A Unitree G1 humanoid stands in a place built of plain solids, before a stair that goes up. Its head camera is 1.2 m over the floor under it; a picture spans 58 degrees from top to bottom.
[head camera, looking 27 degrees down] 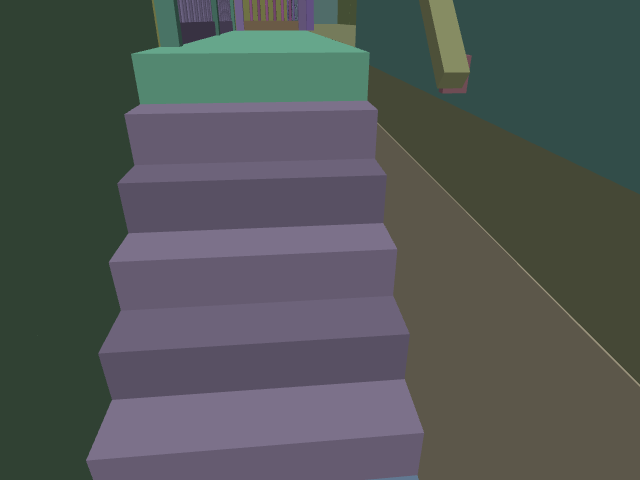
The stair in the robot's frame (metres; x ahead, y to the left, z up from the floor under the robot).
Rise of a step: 0.18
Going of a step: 0.20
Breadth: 0.90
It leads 5 degrees to the left of straight ahead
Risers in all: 6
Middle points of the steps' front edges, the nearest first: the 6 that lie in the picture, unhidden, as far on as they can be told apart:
0.78 0.16 0.18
0.98 0.18 0.36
1.18 0.20 0.54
1.38 0.22 0.73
1.58 0.24 0.91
1.78 0.25 1.09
